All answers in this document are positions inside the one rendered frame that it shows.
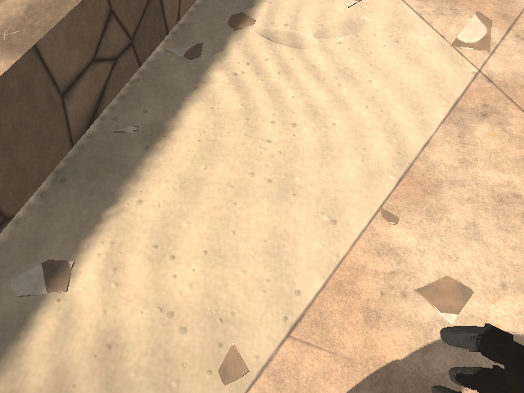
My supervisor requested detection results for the right robot hand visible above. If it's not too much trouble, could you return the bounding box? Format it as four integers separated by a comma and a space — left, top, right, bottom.
431, 323, 524, 393

